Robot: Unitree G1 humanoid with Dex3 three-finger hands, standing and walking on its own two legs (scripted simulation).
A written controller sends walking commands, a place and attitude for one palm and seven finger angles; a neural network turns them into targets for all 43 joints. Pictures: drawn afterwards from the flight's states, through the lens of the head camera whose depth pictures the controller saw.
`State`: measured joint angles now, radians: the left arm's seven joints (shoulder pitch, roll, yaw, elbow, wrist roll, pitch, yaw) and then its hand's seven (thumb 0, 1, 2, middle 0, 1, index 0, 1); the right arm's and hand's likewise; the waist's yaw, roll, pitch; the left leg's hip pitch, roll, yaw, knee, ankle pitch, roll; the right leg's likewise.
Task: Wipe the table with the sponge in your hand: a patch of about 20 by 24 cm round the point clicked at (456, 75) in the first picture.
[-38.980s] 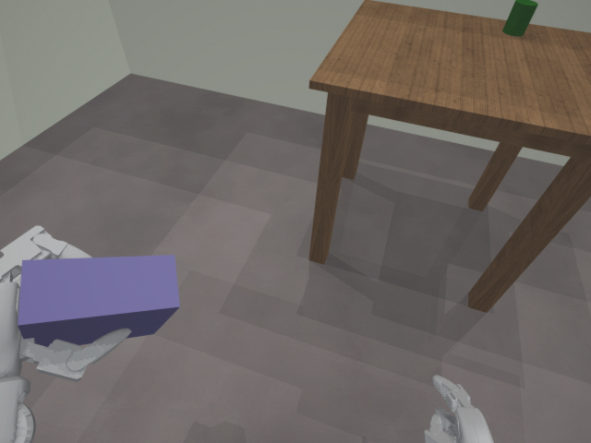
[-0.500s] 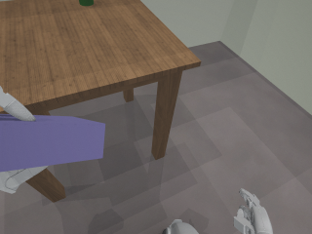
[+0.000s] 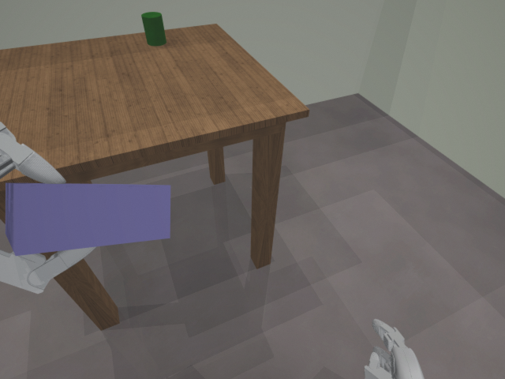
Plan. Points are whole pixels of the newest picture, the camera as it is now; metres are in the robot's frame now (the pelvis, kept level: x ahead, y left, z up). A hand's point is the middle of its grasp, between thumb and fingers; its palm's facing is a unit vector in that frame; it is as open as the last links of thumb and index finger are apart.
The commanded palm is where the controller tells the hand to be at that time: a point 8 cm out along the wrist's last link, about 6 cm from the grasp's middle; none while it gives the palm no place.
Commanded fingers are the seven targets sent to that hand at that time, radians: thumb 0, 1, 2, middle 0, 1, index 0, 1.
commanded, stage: stop stepping back and stand still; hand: left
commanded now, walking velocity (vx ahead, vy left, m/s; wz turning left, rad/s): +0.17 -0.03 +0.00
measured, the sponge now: (107, 209) +0.23 +0.18 +0.23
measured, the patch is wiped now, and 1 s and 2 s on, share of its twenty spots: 1.00 1.00 1.00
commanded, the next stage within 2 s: stand and wait in 0.30 s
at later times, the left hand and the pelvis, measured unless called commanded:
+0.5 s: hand (24, 185) +0.22 +0.23 +0.28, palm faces +0.54 -0.74 -0.40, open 9.6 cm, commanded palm +0.16 +0.28 +0.27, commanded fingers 0.00 0.10 1.30 -1.20 -1.60 -1.20 -1.60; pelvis +0.02 -0.01 +0.00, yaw +2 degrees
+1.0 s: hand (1, 173) +0.24 +0.27 +0.27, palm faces +0.56 -0.74 -0.37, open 9.6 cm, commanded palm +0.18 +0.30 +0.27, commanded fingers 0.00 0.10 1.30 -1.20 -1.60 -1.20 -1.60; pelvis +0.03 +0.01 +0.01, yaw +2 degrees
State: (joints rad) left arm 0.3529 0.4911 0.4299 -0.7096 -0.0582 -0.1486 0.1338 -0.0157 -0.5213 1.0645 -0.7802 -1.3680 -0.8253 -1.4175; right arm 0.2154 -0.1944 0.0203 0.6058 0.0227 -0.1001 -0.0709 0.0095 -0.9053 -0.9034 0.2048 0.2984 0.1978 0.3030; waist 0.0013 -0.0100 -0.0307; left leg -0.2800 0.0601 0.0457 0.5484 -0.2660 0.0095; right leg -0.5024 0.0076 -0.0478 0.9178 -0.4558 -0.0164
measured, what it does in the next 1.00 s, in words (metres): steps on the spot: left foot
